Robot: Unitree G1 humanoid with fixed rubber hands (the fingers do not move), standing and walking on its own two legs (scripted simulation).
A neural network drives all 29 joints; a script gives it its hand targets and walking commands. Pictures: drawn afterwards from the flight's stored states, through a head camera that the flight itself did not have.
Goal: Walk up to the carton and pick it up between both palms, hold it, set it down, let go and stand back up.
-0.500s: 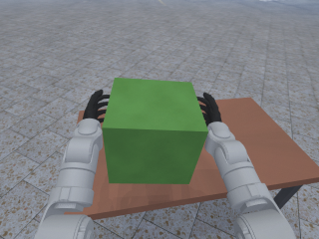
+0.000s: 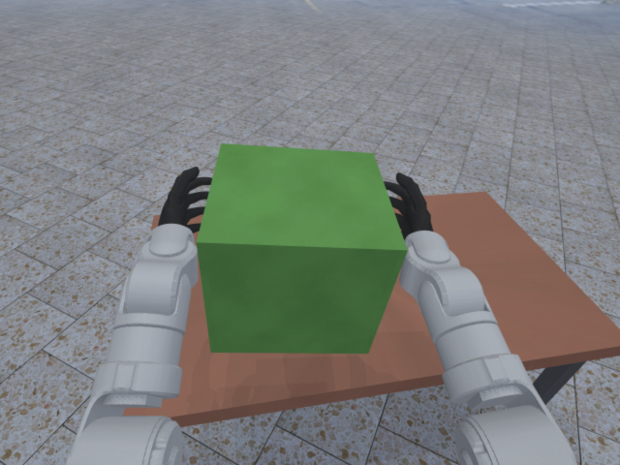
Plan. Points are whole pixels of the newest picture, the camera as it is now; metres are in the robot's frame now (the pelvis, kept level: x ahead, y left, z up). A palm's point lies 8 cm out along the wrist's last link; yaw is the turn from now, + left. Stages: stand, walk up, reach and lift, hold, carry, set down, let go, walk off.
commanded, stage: hold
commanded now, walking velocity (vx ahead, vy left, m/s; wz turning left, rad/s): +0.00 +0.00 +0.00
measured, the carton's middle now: (295, 249) +0.38 +0.03 +0.14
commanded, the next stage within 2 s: none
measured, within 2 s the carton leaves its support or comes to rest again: neither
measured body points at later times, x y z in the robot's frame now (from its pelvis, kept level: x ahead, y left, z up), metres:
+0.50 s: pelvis +0.00 +0.00 +0.00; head -0.04 +0.01 +0.45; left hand +0.38 +0.18 +0.19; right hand +0.39 -0.12 +0.18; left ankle +0.06 +0.08 -0.74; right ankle +0.00 -0.12 -0.74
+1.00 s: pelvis +0.00 +0.00 +0.00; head -0.04 +0.01 +0.45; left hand +0.38 +0.18 +0.19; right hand +0.39 -0.12 +0.18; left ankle +0.06 +0.08 -0.74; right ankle +0.00 -0.12 -0.74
